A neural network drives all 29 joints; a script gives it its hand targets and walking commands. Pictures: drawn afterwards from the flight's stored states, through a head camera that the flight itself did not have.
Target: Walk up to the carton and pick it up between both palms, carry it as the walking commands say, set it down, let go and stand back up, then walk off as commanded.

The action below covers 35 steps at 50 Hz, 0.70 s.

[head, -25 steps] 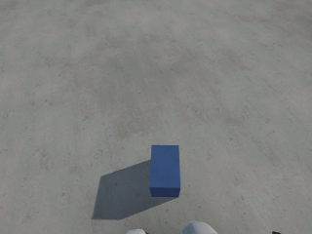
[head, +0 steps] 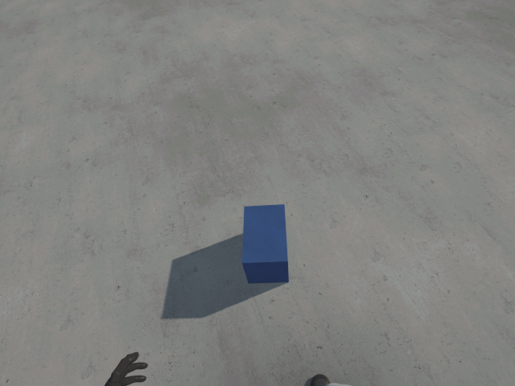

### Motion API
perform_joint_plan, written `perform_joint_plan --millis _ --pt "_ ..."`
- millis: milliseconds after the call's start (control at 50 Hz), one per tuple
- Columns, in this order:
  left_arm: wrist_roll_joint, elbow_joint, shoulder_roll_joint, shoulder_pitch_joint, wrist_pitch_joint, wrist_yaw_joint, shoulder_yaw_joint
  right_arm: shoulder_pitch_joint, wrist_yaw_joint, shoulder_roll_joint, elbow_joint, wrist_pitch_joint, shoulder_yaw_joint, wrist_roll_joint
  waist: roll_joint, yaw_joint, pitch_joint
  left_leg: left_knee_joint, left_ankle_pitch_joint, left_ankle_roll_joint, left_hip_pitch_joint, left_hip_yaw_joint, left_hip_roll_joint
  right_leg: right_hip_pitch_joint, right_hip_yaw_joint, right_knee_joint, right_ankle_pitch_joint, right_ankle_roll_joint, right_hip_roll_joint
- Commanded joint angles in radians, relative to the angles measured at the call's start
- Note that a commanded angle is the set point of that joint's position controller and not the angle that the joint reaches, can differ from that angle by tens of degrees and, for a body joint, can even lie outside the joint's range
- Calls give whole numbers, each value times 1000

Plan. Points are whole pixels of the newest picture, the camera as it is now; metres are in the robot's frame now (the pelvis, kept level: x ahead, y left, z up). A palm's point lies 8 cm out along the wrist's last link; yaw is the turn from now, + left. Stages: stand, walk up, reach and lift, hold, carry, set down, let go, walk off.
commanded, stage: walk off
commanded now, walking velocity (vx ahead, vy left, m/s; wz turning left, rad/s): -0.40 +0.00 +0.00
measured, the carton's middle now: (266, 244) +0.71 +0.07 -0.68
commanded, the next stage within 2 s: none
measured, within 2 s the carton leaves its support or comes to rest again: neither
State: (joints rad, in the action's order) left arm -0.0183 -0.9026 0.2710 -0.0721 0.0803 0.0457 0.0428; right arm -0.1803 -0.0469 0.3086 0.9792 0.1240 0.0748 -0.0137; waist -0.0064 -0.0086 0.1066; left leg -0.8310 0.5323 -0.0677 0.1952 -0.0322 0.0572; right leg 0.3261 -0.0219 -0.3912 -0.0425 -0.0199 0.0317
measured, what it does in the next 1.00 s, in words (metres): walks backwards: left foot, then right foot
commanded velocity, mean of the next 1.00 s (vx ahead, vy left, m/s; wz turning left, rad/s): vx -0.40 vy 0.00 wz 0.00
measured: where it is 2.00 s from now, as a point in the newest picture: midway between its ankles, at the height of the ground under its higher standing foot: outside the picture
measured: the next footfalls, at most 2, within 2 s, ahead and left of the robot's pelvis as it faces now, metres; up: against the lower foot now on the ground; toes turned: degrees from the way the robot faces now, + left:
left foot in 0.10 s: -0.08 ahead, +0.13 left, +0.00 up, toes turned +0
right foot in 0.52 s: -0.27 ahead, -0.12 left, +0.00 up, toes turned -2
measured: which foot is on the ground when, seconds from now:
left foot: up 0.00-0.08, down 0.10-0.52, up 0.54-0.98, down 1.00-1.00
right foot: down 0.00-0.10, up 0.12-0.50, down 0.52-0.98, up 1.00-1.00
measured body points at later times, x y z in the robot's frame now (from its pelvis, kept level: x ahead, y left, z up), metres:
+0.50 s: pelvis -0.23 +0.00 -0.01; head -0.19 +0.00 +0.44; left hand -0.17 +0.29 -0.15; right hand -0.11 -0.27 -0.14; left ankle -0.12 +0.13 -0.74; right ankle -0.31 -0.12 -0.73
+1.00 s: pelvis -0.45 +0.02 -0.01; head -0.41 +0.03 +0.44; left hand -0.34 +0.29 -0.15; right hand -0.41 -0.27 -0.15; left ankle -0.50 +0.13 -0.75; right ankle -0.31 -0.12 -0.74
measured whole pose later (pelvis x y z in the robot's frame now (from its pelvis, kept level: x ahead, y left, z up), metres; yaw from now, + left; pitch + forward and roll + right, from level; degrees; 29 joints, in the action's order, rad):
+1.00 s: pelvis -0.45 +0.02 -0.01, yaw +0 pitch -1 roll +0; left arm -0.01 -0.92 0.27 -0.11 0.09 0.04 0.06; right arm -0.24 -0.04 0.26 0.95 0.09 0.08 -0.01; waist 0.03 -0.01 0.09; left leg -0.48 0.38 -0.01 0.12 -0.01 0.01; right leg 0.40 0.02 -0.43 -0.04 0.01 0.04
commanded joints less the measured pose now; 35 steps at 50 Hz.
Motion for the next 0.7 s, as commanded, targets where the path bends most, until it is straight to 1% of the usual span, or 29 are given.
perform_joint_plan --millis 0,20,40,60,80,100,120,140,160,180,200,220,260,300,340,360,400,420,440,460,480,500,520,540,560,580,600,640,680 --pt "-6 -21 200 -121 15 3 54 -123 2 60 -8 -10 11 -7 244 37 -178 213 -33 42 21 23 -27 -246 -263 154 66 -103 225" --pt "-4 -21 203 -113 18 3 58 -158 4 54 3 -14 10 -7 233 28 -180 271 -65 55 -11 34 -31 -213 -263 173 9 -92 224" --pt "0 -17 206 -92 21 2 61 -208 5 42 18 -18 8 -3 212 7 -181 360 -133 69 -63 50 -35 -165 -244 183 -64 -70 210" --pt "6 -8 197 -67 20 1 60 -251 5 46 26 -24 7 9 158 -16 -162 490 -229 87 -112 40 -54 -84 -208 164 -174 -28 172" --pt "13 -3 153 -92 15 -5 54 -237 5 93 8 -29 14 29 -36 -13 -137 611 -161 115 -128 -99 -179 43 -119 -12 -331 30 75" --pt "6 29 80 -81 11 -3 42 -113 8 215 -71 -29 24 32 -337 -17 -115 647 -203 227 59 -397 -499 180 36 -416 -580 88 -116" --pt "-11 47 106 64 25 7 50 -57 8 237 -88 -24 24 60 -286 -77 5 699 -235 313 397 -353 -550 151 -112 -715 -645 79 -136" --pt "0 29 115 15 32 -3 61 77 1 186 -120 -22 8 69 -161 18 41 665 -205 254 477 -221 -415 89 -184 -889 -534 55 -159" --pt "9 0 114 -75 28 -15 65 200 -5 145 -158 -24 -2 64 -136 95 41 625 -284 184 457 -126 -331 85 -173 -987 -448 40 -174" --pt "5 -29 125 -153 23 -18 69 228 -7 133 -177 -28 -4 54 -143 112 4 584 -401 164 359 -80 -295 101 -144 -1049 -398 49 -175" --pt "-5 -50 131 -188 18 -18 72 206 -7 120 -180 -33 -5 41 -135 94 -27 544 -493 176 262 -63 -282 126 -114 -1100 -372 69 -174" --pt "-11 -52 132 -185 12 -17 73 156 -5 105 -173 -35 -8 32 -131 58 -51 516 -547 194 170 -64 -285 159 -97 -1125 -367 86 -172" --pt "-3 -25 117 -128 11 -14 69 48 -8 93 -145 -41 -9 22 -153 -13 -53 490 -604 226 -6 -92 -296 242 -91 -1025 -381 118 -154" --pt "11 -9 105 -108 16 -10 65 -22 -16 98 -117 -45 -6 20 -189 -50 -67 480 -620 233 -140 -138 -306 251 -83 -844 -414 137 -136" --pt "24 -10 86 -134 21 -5 59 -40 -19 108 -101 -45 -2 25 -220 -56 -96 489 -591 228 -189 -176 -323 180 -58 -647 -481 137 -113" --pt "30 -13 76 -151 23 -2 55 -38 -18 115 -95 -44 1 29 -232 -52 -104 494 -593 227 -194 -189 -332 136 -43 -548 -517 128 -97" --pt "41 -23 68 -188 25 1 50 -40 -10 134 -80 -39 9 40 -262 -44 -123 498 -671 226 -179 -199 -342 23 -10 -346 -547 98 -60" --pt "45 -34 69 -214 24 0 51 -45 -7 142 -70 -35 15 42 -273 -41 -135 503 -712 221 -168 -207 -341 -29 1 -263 -512 83 -54" --pt "46 -47 73 -245 22 -1 53 -41 -4 149 -63 -33 20 42 -266 -32 -147 511 -727 213 -149 -212 -341 -73 16 -189 -468 70 -51" --pt "46 -65 71 -290 17 -3 54 -23 -1 154 -61 -33 24 38 -236 -6 -158 508 -703 194 -113 -199 -331 -129 38 -89 -385 55 -50" --pt "41 -83 64 -333 10 -4 54 -8 2 152 -64 -33 26 29 -189 19 -157 494 -630 155 -44 -166 -307 -198 45 58 -252 42 -42" --pt "24 -79 93 -325 2 -4 57 -32 9 117 -65 -37 21 23 -57 10 -135 410 -448 94 68 -104 -236 -254 -46 173 -188 34 15" --pt "15 -36 175 -267 -1 -11 65 -70 17 53 -80 -40 11 28 237 -15 -145 169 -72 36 294 48 -106 -319 -308 164 -124 -1 281" --pt "-2 4 261 -231 0 -16 79 127 -1 45 -141 -25 15 35 380 115 -51 -133 159 27 302 -25 3 59 -362 160 158 -157 453" --pt "-22 9 202 -158 2 -15 60 138 2 63 -129 -13 24 27 200 58 -16 -349 111 46 237 -167 31 149 -260 144 140 -154 367" --pt "-21 40 177 -21 1 -8 49 68 14 56 -101 -11 28 19 145 -29 3 -468 20 61 236 -182 64 182 -146 115 121 -94 266" --pt "-22 70 164 49 5 -6 43 -16 19 66 -69 -17 34 21 158 -70 -26 -539 -35 57 240 -156 71 135 -95 93 131 -59 215" --pt "-1 82 135 31 1 -1 40 -82 17 80 -32 -26 48 41 165 -44 -66 -649 -86 24 282 -119 76 6 -80 56 171 -77 188" --pt "9 68 114 -39 -4 3 34 -48 14 77 -46 -28 49 39 172 10 -68 -631 -89 -10 351 -110 70 -117 -110 47 156 -112 204"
